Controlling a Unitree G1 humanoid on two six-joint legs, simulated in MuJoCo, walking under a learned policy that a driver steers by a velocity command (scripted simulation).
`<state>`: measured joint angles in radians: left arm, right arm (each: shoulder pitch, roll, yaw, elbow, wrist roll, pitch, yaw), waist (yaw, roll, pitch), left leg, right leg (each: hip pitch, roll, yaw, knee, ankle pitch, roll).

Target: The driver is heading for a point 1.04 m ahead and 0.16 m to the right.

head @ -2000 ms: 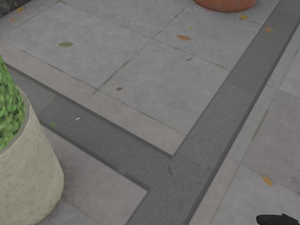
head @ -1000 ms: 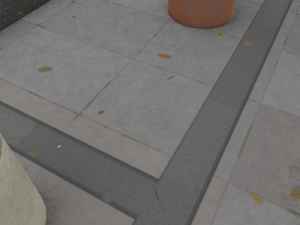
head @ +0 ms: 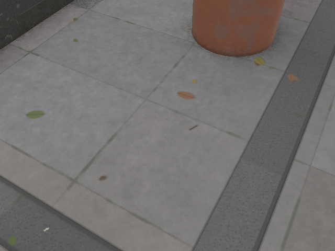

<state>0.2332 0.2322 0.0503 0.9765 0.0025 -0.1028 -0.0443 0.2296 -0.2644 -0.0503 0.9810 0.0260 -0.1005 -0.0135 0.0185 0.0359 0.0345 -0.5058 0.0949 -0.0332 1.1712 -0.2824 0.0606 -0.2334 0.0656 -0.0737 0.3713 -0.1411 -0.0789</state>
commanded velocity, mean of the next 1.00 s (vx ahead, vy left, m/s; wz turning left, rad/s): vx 0.50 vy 0.00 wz -0.25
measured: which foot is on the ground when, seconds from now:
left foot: up 0.00-0.36, down 0.38-0.94, up 0.96-1.00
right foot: down 0.00-0.40, up 0.42-0.92, down 0.94-1.00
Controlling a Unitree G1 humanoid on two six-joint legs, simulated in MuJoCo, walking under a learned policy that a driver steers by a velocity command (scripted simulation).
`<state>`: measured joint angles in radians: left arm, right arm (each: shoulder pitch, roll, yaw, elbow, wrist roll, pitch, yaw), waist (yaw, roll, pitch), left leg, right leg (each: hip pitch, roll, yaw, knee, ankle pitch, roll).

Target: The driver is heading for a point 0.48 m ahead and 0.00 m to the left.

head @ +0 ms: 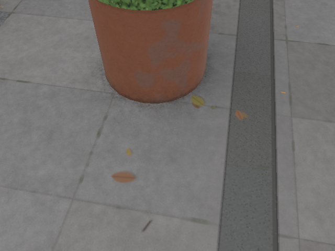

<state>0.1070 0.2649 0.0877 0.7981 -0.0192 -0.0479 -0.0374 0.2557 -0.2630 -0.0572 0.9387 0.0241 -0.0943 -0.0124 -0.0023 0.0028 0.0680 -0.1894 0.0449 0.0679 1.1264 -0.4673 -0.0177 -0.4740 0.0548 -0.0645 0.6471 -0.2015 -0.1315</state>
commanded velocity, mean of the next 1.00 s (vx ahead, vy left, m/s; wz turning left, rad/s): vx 0.31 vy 0.00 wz -0.21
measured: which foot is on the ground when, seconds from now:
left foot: up 0.00-0.40, down 0.42-1.00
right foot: down 0.00-0.44, up 0.46-0.82, down 0.84-1.00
